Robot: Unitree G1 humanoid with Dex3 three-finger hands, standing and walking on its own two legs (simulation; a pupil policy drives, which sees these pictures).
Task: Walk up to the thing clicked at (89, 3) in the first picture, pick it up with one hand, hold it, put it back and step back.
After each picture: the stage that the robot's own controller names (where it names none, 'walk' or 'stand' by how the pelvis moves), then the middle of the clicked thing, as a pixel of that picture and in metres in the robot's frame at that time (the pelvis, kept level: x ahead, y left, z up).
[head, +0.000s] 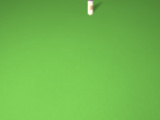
stand; (90, 5) +2.16 -0.04 -0.65
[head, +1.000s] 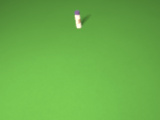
walk; (78, 19) +2.02 +0.30 -0.63
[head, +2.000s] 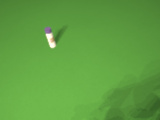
walk; (50, 37) +1.37 +0.50 -0.65
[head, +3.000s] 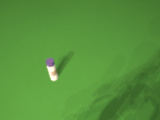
walk; (52, 69) +0.91 +0.38 -0.64
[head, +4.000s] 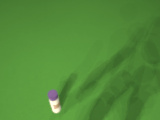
walk; (54, 101) +0.60 +0.24 -0.63
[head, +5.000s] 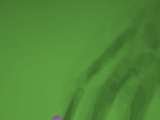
stand; out of the picture +0.38 +0.23 -0.64
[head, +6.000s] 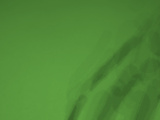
stand; out of the picture +0.38 +0.21 -0.66
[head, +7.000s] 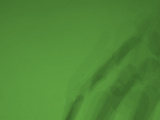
stand; out of the picture +0.39 +0.23 -0.66
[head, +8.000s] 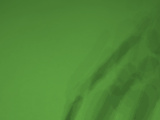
stand; out of the picture +0.38 +0.24 -0.66
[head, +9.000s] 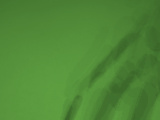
stand; out of the picture +0.36 +0.24 -0.66
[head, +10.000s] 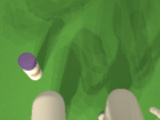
go down; (31, 68) +0.44 +0.24 -0.35
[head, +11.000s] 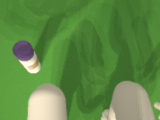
go down; (29, 59) +0.45 +0.25 -0.27
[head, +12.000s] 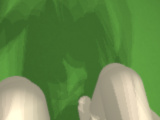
close in; out of the picture +0.43 +0.29 -0.16
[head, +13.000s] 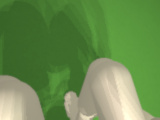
close; out of the picture +0.43 +0.30 -0.16
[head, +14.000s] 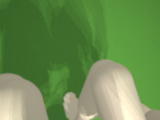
lift; out of the picture +0.40 +0.30 -0.16
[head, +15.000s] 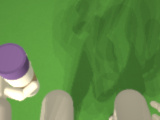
lift; (21, 76) +0.33 +0.22 +0.00
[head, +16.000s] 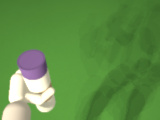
hold; (40, 85) +0.32 +0.17 +0.05
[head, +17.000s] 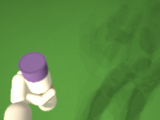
hold; (41, 85) +0.32 +0.17 +0.04
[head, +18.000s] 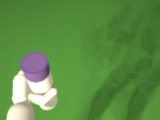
crouch; (42, 85) +0.32 +0.17 +0.05
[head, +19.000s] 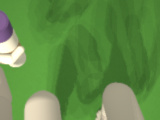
crouch; (7, 44) +0.46 +0.23 -0.04
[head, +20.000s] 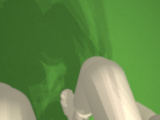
lower; out of the picture +0.44 +0.30 -0.16
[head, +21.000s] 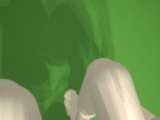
lower; out of the picture +0.44 +0.31 -0.16
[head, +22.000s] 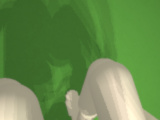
lower; out of the picture +0.44 +0.30 -0.16
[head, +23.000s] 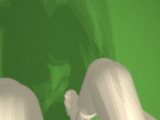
lower; out of the picture +0.43 +0.30 -0.16
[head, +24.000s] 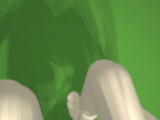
loosen; out of the picture +0.44 +0.27 -0.15
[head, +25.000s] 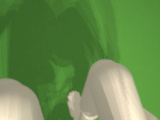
withdraw; out of the picture +0.44 +0.28 -0.17
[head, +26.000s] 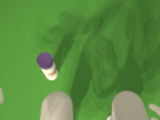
walk; (48, 67) +0.46 +0.21 -0.35
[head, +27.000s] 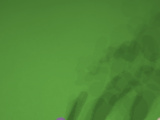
stand; out of the picture +0.39 +0.18 -0.59
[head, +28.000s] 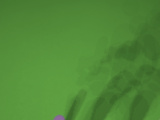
stand; out of the picture +0.41 +0.20 -0.60
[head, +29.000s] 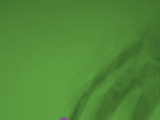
stand; out of the picture +0.41 +0.18 -0.64
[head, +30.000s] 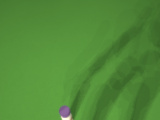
walk; (66, 116) +0.43 +0.18 -0.64
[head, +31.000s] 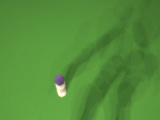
walk; (60, 86) +0.61 +0.19 -0.64
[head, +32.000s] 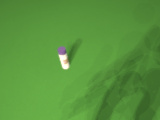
walk; (63, 58) +0.94 +0.30 -0.63
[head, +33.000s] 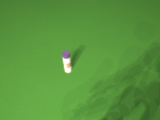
stand; (67, 62) +1.01 +0.22 -0.65
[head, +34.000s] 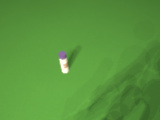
stand; (63, 62) +1.03 +0.25 -0.66
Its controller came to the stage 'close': yes
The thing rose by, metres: 0.68
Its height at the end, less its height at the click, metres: +0.00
